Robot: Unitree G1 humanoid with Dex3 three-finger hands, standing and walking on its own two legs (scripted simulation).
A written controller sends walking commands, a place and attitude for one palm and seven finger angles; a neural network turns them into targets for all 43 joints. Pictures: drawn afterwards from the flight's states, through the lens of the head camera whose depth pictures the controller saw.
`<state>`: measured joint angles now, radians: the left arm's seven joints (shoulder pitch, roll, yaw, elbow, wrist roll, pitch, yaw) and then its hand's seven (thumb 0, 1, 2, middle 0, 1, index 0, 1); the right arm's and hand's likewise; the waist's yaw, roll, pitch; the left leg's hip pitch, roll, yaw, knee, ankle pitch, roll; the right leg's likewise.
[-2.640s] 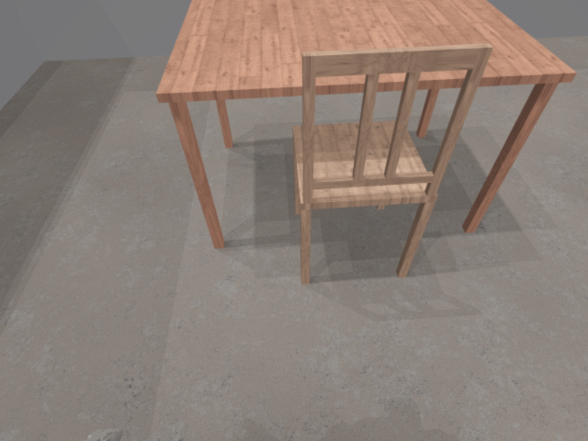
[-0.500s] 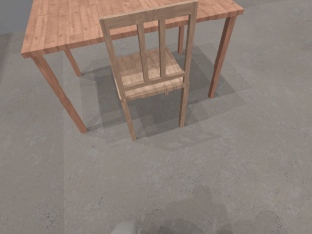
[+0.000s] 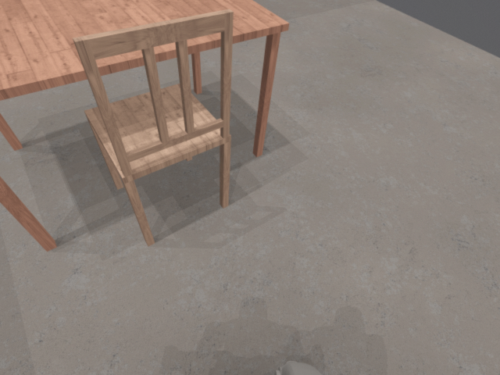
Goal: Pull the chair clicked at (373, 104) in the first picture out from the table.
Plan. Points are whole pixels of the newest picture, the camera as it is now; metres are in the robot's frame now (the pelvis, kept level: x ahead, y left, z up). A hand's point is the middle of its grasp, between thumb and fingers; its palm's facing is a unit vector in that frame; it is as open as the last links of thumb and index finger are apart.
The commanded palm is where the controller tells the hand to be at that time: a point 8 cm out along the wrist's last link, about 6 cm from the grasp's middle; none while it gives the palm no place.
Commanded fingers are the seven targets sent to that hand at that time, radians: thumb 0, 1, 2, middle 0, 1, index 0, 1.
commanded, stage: walk to a spot facing it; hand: left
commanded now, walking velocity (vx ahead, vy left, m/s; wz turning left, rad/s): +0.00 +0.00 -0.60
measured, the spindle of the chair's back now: (157, 99) +0.80 +0.34 -0.07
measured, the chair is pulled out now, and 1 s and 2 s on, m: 0.00 0.00 0.00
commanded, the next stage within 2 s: turn to face it in 1.52 s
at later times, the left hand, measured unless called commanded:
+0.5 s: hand (188, 368) +0.16 +0.12 -0.15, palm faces -0.28 -0.93 -0.23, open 7.4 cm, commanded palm none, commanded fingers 0.00 0.90 0.90 -0.20 -0.30 -0.20 -0.30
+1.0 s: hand (220, 275) +0.34 +0.09 -0.17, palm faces -0.54 -0.83 -0.15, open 7.4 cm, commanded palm none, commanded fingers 0.00 0.90 0.90 -0.20 -0.30 -0.20 -0.30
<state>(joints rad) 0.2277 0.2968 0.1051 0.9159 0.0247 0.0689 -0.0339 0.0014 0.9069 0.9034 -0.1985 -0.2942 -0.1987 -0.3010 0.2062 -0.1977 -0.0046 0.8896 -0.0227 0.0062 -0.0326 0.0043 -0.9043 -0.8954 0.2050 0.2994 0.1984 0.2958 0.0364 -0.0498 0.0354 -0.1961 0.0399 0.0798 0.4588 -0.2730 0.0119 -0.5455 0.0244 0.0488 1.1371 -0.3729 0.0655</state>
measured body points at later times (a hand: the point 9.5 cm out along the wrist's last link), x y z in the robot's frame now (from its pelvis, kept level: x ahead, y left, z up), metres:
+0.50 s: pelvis +0.02 -0.05 +0.00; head +0.04 -0.07 +0.45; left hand +0.17 +0.16 -0.13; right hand -0.02 -0.32 -0.15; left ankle +0.07 +0.09 -0.68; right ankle -0.02 -0.14 -0.74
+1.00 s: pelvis +0.18 -0.04 +0.00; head +0.21 -0.03 +0.45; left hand +0.37 +0.13 -0.16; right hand +0.03 -0.23 -0.13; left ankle +0.17 +0.06 -0.74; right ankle +0.14 -0.19 -0.64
